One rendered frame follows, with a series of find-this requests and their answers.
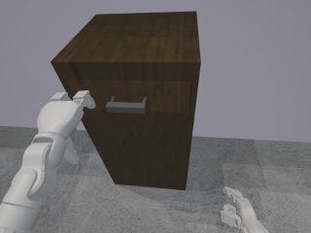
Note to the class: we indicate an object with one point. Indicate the left robot forearm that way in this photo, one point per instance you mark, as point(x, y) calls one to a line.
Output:
point(33, 184)

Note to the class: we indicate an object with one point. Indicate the right robot forearm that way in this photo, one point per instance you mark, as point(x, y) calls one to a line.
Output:
point(252, 225)

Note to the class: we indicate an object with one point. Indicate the left robot hand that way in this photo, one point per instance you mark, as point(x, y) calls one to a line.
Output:
point(62, 115)

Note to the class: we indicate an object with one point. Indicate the drawer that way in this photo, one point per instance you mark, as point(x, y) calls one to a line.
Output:
point(167, 97)

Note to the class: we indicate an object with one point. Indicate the handle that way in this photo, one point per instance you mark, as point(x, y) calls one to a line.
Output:
point(126, 107)

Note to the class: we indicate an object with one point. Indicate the cabinet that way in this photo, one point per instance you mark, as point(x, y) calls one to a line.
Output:
point(150, 149)

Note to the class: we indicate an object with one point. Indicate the right robot hand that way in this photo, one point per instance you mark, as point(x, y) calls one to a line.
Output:
point(243, 209)

